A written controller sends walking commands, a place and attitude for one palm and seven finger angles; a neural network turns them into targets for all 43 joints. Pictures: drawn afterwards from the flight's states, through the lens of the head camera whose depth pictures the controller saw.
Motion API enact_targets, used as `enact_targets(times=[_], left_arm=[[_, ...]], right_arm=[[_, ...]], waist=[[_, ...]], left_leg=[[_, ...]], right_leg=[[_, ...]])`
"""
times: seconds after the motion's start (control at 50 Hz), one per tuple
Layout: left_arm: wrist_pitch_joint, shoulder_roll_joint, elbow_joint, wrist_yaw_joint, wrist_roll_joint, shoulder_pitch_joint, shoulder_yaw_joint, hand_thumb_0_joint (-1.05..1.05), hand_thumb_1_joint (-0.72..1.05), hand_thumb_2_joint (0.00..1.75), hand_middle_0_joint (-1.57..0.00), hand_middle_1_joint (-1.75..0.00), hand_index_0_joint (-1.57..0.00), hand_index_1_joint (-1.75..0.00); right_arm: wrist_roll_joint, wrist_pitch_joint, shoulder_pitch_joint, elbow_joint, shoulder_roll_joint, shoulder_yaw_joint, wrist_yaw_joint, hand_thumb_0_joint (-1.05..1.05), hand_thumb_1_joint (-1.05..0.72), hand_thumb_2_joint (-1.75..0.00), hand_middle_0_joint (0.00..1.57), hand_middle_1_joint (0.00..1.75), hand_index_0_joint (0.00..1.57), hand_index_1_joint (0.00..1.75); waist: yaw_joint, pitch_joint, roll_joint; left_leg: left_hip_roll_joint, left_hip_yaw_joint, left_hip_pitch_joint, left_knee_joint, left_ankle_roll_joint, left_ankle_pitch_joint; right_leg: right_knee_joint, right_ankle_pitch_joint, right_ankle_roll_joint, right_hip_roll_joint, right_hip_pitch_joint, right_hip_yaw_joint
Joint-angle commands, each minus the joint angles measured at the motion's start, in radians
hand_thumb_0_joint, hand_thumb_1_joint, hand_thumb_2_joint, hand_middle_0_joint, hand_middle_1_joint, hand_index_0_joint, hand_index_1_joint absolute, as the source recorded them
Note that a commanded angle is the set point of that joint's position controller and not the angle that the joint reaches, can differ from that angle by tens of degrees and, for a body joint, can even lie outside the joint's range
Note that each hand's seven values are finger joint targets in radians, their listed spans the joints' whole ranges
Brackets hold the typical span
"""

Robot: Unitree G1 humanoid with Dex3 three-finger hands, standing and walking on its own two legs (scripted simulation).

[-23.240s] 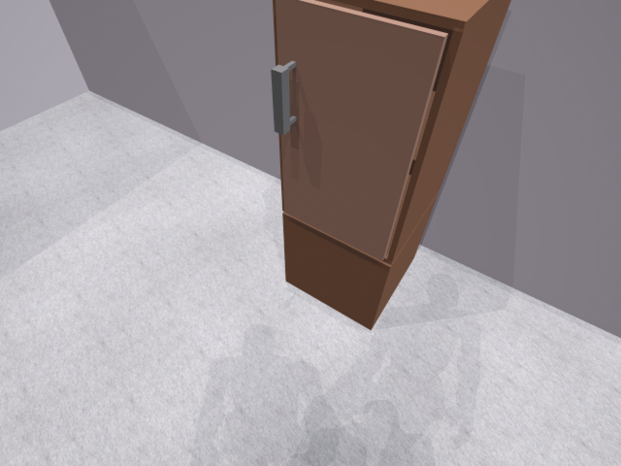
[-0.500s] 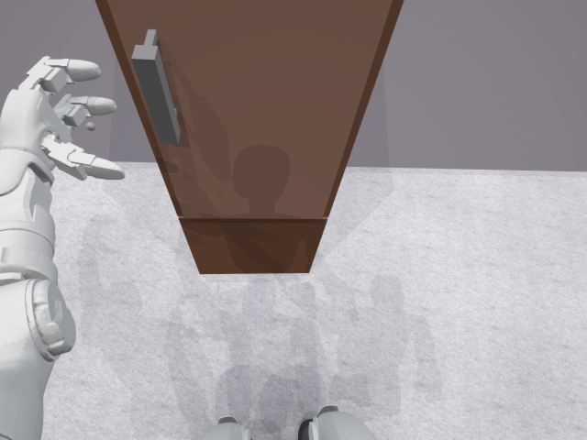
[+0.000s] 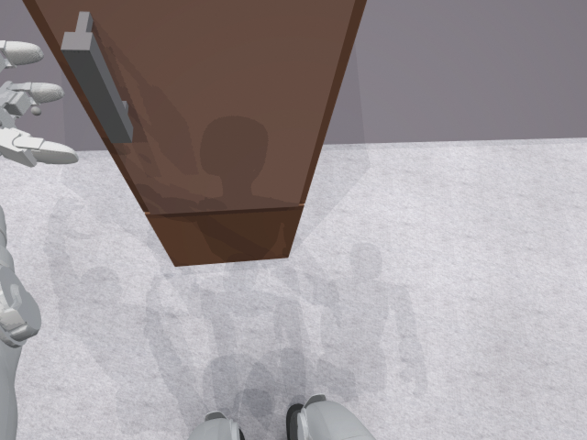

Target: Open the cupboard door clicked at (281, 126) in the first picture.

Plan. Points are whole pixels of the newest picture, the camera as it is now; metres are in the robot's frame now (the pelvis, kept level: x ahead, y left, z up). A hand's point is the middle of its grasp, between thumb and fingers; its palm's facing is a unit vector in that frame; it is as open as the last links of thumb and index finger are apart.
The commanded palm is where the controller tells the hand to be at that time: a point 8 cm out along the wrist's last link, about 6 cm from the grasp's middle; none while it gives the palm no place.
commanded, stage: move the hooked fingers beside the handle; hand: left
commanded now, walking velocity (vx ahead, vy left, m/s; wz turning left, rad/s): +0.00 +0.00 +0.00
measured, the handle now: (105, 82) +0.55 +0.18 +0.10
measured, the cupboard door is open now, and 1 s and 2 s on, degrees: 0 0 0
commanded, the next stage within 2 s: slide the fingers in behind the handle in 0.54 s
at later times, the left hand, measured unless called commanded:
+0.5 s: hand (41, 107) +0.50 +0.24 +0.11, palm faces +0.03 -1.00 +0.00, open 14.0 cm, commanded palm +0.48 +0.29 +0.10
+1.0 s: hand (61, 111) +0.50 +0.23 +0.10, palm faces +0.03 -1.00 +0.01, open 13.9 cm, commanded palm +0.48 +0.27 +0.10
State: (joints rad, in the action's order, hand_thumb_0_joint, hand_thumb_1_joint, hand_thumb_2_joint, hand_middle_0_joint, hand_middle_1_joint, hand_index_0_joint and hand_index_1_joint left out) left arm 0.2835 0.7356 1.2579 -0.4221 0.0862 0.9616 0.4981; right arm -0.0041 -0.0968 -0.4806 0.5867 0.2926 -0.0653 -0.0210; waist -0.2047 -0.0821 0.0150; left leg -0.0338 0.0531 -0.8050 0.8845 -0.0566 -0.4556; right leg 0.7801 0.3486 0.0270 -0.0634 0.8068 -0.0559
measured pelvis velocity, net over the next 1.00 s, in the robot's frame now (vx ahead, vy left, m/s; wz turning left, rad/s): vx -0.01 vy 0.00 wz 0.02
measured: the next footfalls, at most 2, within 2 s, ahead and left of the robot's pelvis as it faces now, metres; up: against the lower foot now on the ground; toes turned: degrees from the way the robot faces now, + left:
none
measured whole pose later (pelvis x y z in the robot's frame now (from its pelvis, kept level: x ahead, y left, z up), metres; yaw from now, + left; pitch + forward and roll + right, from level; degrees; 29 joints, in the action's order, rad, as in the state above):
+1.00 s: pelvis -0.01 +0.00 +0.00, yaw +1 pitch +20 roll -3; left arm 0.32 0.62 1.24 -0.32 0.10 0.99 0.42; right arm 0.00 -0.07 -0.46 0.61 0.30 -0.05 -0.01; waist -0.20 -0.09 0.02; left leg -0.02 0.04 -0.81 0.91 -0.06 -0.45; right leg 0.81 0.35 0.02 -0.05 0.81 -0.07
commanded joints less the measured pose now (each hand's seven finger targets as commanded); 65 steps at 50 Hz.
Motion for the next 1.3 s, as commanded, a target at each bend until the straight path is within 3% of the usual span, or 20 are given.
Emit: enact_targets(times=[0.0,0.06,0.1,0.12,0.14,0.22,0.3,0.36,0.42,0.48,0.5,0.6,0.7,0.72,0.82,0.86,1.02,1.12,1.24,1.28], left_arm=[[0.109,0.299,-0.325,0.0,0.047,0.445,0.035,0.0,-0.5,0.3,-0.3,-1.2,-0.3,-1.2],[0.109,0.222,-0.331,-0.016,0.069,0.423,-0.008,0.0,-0.5,0.3,-0.3,-1.2,-0.3,-1.2],[0.072,0.136,-0.256,-0.026,0.072,0.373,-0.071,0.0,-0.5,0.3,-0.3,-1.2,-0.3,-1.2],[0.053,0.165,-0.226,-0.021,0.068,0.358,-0.051,0.0,-0.5,0.3,-0.3,-1.2,-0.3,-1.2],[0.038,0.117,-0.209,-0.022,0.066,0.371,-0.091,0.0,-0.5,0.3,-0.3,-1.2,-0.3,-1.2],[0.033,0.118,-0.226,0.016,0.056,0.387,-0.085,0.0,-0.5,0.3,-0.3,-1.2,-0.3,-1.2],[0.108,0.195,-0.333,0.06,0.058,0.463,-0.011,0.0,-0.5,0.3,-0.3,-1.2,-0.3,-1.2],[0.14,0.176,-0.374,0.073,0.046,0.473,-0.025,0.0,-0.5,0.3,-0.3,-1.2,-0.3,-1.2],[0.104,0.18,-0.254,0.074,0.033,0.382,-0.022,0.0,-0.5,0.3,-0.3,-1.2,-0.3,-1.2],[0.048,0.137,-0.144,0.063,0.022,0.385,-0.074,0.0,-0.5,0.3,-0.3,-1.2,-0.3,-1.2],[0.042,0.174,-0.143,0.062,0.018,0.397,-0.056,0.0,-0.5,0.3,-0.3,-1.2,-0.3,-1.2],[0.12,0.185,-0.297,0.051,0.044,0.475,-0.038,0.0,-0.5,0.3,-0.3,-1.2,-0.3,-1.2],[0.103,0.139,-0.175,0.046,0.048,0.484,-0.073,0.0,-0.5,0.3,-0.3,-1.2,-0.3,-1.2],[0.09,0.115,-0.173,0.048,0.038,0.503,-0.105,0.0,-0.5,0.3,-0.3,-1.2,-0.3,-1.2],[0.087,0.171,-0.235,0.085,0.026,0.486,-0.053,0.0,-0.5,0.3,-0.3,-1.2,-0.3,-1.2],[0.099,0.133,-0.253,0.099,0.03,0.507,-0.07,0.0,-0.5,0.3,-0.3,-1.2,-0.3,-1.2],[0.093,0.151,-0.201,0.114,0.014,0.502,-0.063,0.0,-0.5,0.3,-0.3,-1.2,-0.3,-1.2],[0.101,0.043,-0.25,0.108,0.025,0.507,-0.13,0.0,-0.5,0.3,-0.3,-1.2,-0.3,-1.2],[0.106,-0.052,-0.278,0.117,0.048,0.519,-0.18,0.0,-0.5,0.3,-0.3,-1.2,-0.3,-1.2],[0.107,-0.028,-0.276,0.129,0.041,0.527,-0.16,0.0,-0.5,0.3,-0.3,-1.2,-0.3,-1.2]], right_arm=[[0.003,0.009,-0.165,-0.036,0.193,0.086,-0.014,0.0,-0.9,-0.9,0.2,0.3,0.2,0.3],[-0.002,0.006,-0.156,-0.025,0.185,0.09,-0.01,0.0,-0.9,-0.9,0.2,0.3,0.2,0.3],[-0.006,0.002,-0.142,-0.018,0.181,0.087,-0.007,0.0,-0.9,-0.9,0.2,0.3,0.2,0.3],[-0.006,-0.001,-0.148,-0.013,0.188,0.087,-0.009,0.0,-0.9,-0.9,0.2,0.3,0.2,0.3],[-0.007,-0.002,-0.144,-0.017,0.185,0.084,-0.011,0.0,-0.9,-0.9,0.2,0.3,0.2,0.3],[-0.002,0.0,-0.138,-0.028,0.184,0.085,-0.008,0.0,-0.9,-0.9,0.2,0.3,0.2,0.3],[0.005,0.009,-0.13,-0.033,0.183,0.088,-0.004,0.0,-0.9,-0.9,0.2,0.3,0.2,0.3],[0.003,0.011,-0.117,-0.035,0.173,0.089,0.0,0.0,-0.9,-0.9,0.2,0.3,0.2,0.3],[-0.003,0.006,-0.112,-0.03,0.178,0.085,0.0,0.0,-0.9,-0.9,0.2,0.3,0.2,0.3],[-0.01,0.002,-0.108,-0.035,0.179,0.074,-0.007,0.0,-0.9,-0.9,0.2,0.3,0.2,0.3],[-0.009,0.004,-0.112,-0.039,0.185,0.074,-0.011,0.0,-0.9,-0.9,0.2,0.3,0.2,0.3],[0.001,0.021,-0.121,-0.041,0.184,0.079,-0.011,0.0,-0.9,-0.9,0.2,0.3,0.2,0.3],[-0.006,0.025,-0.127,-0.011,0.188,0.077,-0.013,0.0,-0.9,-0.9,0.2,0.3,0.2,0.3],[-0.005,0.027,-0.125,-0.011,0.188,0.075,-0.013,0.0,-0.9,-0.9,0.2,0.3,0.2,0.3],[0.004,0.035,-0.142,-0.021,0.187,0.076,-0.009,0.0,-0.9,-0.9,0.2,0.3,0.2,0.3],[0.007,0.037,-0.144,-0.02,0.184,0.078,-0.002,0.0,-0.9,-0.9,0.2,0.3,0.2,0.3],[0.003,0.037,-0.148,-0.012,0.19,0.08,-0.002,0.0,-0.9,-0.9,0.2,0.3,0.2,0.3],[0.007,0.045,-0.147,-0.009,0.178,0.085,0.004,0.0,-0.9,-0.9,0.2,0.3,0.2,0.3],[0.009,0.046,-0.145,0.003,0.172,0.09,0.016,0.0,-0.9,-0.9,0.2,0.3,0.2,0.3],[0.01,0.045,-0.145,0.011,0.174,0.094,0.018,0.0,-0.9,-0.9,0.2,0.3,0.2,0.3]], waist=[[0.028,-0.557,0.208],[0.026,-0.555,0.247],[0.013,-0.465,0.224],[0.016,-0.429,0.171],[0.006,-0.402,0.182],[0.011,-0.407,0.158],[0.028,-0.516,0.166],[0.039,-0.569,0.235],[0.039,-0.476,0.142],[0.013,-0.366,0.102],[0.012,-0.352,0.089],[0.024,-0.519,0.174],[-0.012,-0.391,0.106],[-0.017,-0.375,0.142],[0.019,-0.474,0.179],[0.009,-0.473,0.173],[-0.002,-0.409,0.129],[-0.004,-0.475,0.198],[-0.018,-0.467,0.165],[-0.016,-0.461,0.146]], left_leg=[[-0.007,-0.106,0.408,-0.05,0.026,0.628],[-0.013,-0.116,0.477,-0.045,0.035,0.72],[-0.014,-0.113,0.456,-0.049,0.034,0.687],[-0.016,-0.12,0.421,-0.055,0.031,0.665],[-0.013,-0.122,0.421,-0.058,0.031,0.67],[-0.01,-0.124,0.4,-0.057,0.033,0.638],[-0.012,-0.133,0.451,-0.041,0.046,0.693],[-0.014,-0.14,0.509,-0.036,0.061,0.767],[-0.012,-0.13,0.424,-0.048,0.048,0.681],[0.001,-0.11,0.309,-0.067,0.027,0.52],[0.002,-0.112,0.281,-0.073,0.025,0.481],[-0.003,-0.125,0.403,-0.055,0.038,0.553],[-0.002,-0.13,0.316,-0.067,0.027,0.412],[0.001,-0.13,0.31,-0.075,0.027,0.387],[0.002,-0.13,0.357,-0.065,0.035,0.472],[-0.001,-0.136,0.374,-0.063,0.036,0.486],[0.004,-0.119,0.293,-0.069,0.023,0.392],[-0.002,-0.135,0.411,-0.055,0.038,0.5],[-0.007,-0.145,0.445,-0.043,0.04,0.569],[-0.005,-0.144,0.423,-0.047,0.039,0.544]], right_leg=[[-0.032,-0.438,-0.004,-0.009,-0.25,0.048],[-0.038,-0.452,-0.004,-0.01,-0.214,0.04],[-0.05,-0.406,-0.006,-0.01,-0.16,0.03],[-0.05,-0.394,-0.006,-0.009,-0.163,0.024],[-0.051,-0.39,-0.005,-0.008,-0.144,0.021],[-0.04,-0.375,-0.004,-0.004,-0.145,0.021],[-0.021,-0.408,-0.004,-0.006,-0.187,0.03],[-0.009,-0.422,-0.003,-0.006,-0.185,0.03],[-0.024,-0.39,-0.007,-0.005,-0.194,0.027],[-0.037,-0.351,-0.009,0.0,-0.191,0.03],[-0.037,-0.335,-0.008,0.003,-0.196,0.032],[-0.025,-0.35,-0.002,-0.002,-0.2,0.039],[-0.04,-0.257,-0.005,-0.003,-0.147,0.031],[-0.043,-0.234,-0.004,0.001,-0.13,0.031],[-0.03,-0.282,0.0,0.001,-0.167,0.03],[-0.028,-0.284,-0.002,-0.004,-0.149,0.026],[-0.04,-0.261,-0.003,-0.002,-0.173,0.038],[-0.03,-0.287,0.001,-0.004,-0.12,0.025],[-0.029,-0.313,-0.001,-0.008,-0.099,0.018],[-0.028,-0.311,-0.003,-0.008,-0.111,0.02]])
